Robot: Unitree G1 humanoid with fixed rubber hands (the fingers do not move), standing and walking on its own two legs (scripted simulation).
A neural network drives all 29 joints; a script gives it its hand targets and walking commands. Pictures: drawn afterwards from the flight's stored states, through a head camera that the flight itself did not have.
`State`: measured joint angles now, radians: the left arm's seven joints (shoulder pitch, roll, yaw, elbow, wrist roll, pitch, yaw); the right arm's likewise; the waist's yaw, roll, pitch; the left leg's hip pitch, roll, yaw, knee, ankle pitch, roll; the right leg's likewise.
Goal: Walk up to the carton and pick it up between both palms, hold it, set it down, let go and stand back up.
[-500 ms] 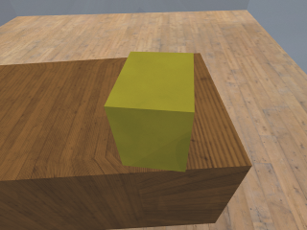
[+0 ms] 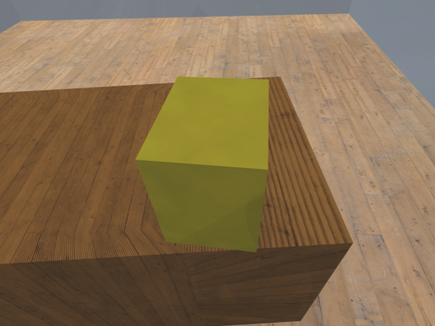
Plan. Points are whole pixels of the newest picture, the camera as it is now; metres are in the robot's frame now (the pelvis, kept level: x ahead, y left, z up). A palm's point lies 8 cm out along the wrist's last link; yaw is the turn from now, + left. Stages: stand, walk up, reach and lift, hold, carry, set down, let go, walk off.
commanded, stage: stand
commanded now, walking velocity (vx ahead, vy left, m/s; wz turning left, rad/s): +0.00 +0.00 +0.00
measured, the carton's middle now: (216, 162) +0.47 +0.03 +0.03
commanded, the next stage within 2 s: none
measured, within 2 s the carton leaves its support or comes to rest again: neither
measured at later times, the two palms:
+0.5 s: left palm out of the picture +0.03 +0.24 -0.12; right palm out of the picture +0.02 -0.25 -0.13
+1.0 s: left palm out of the picture +0.02 +0.24 -0.13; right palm out of the picture +0.00 -0.25 -0.13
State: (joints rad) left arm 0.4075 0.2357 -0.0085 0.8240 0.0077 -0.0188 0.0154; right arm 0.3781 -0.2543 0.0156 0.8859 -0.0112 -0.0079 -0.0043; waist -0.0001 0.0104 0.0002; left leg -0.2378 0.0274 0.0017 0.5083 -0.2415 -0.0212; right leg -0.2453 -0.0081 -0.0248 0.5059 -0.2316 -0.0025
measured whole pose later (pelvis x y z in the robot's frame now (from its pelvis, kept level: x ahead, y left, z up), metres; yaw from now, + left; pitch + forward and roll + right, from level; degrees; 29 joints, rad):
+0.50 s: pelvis +0.02 +0.00 +0.00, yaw +0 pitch -1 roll +0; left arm 0.38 0.23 -0.01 0.89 0.00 -0.01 0.03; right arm 0.36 -0.23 0.02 0.94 -0.01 0.00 -0.02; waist 0.00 0.01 0.01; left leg -0.20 0.04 0.00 0.47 -0.25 -0.03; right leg -0.21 0.00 -0.02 0.47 -0.24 -0.01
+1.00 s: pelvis +0.01 -0.01 +0.00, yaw +0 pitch -2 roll +0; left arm 0.38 0.20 -0.01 0.95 0.00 -0.01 0.03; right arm 0.37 -0.21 0.02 1.00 -0.01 0.00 -0.03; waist 0.00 0.01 0.01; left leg -0.19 0.04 0.01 0.45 -0.24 -0.03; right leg -0.20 0.00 -0.02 0.45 -0.23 -0.01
